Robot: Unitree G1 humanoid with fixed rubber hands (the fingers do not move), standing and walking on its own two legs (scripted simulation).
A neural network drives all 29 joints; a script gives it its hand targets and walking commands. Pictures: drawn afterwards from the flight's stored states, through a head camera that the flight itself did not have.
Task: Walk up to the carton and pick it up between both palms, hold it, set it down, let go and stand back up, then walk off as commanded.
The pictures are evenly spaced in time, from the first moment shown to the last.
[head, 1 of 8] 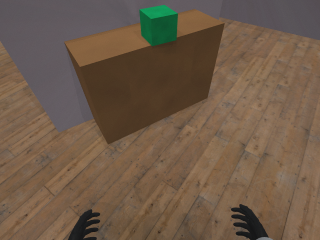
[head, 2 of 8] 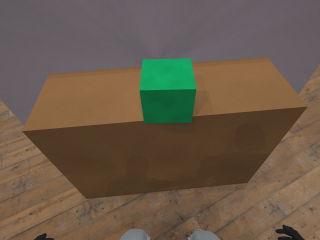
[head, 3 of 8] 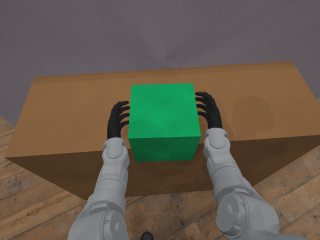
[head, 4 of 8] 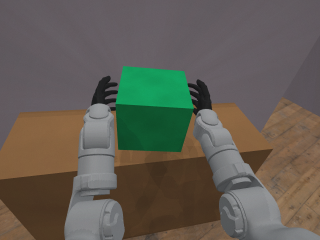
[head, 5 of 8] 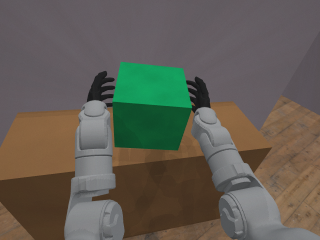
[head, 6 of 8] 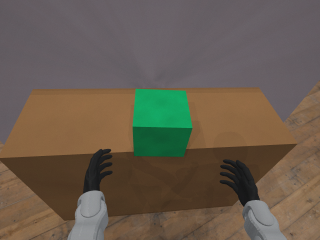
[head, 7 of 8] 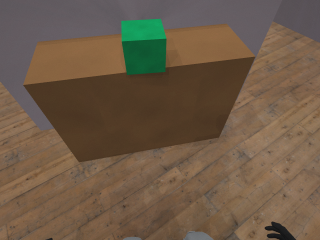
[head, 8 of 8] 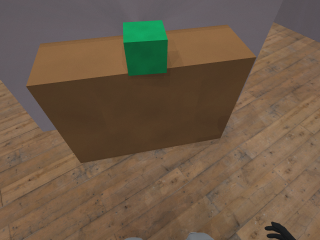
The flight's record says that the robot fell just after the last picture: no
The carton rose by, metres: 0.19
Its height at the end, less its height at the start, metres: +0.00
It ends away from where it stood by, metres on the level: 0.01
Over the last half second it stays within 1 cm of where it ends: yes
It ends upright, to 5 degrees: yes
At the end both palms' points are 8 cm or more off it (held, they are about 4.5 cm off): yes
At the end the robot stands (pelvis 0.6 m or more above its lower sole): yes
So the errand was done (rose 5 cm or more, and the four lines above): yes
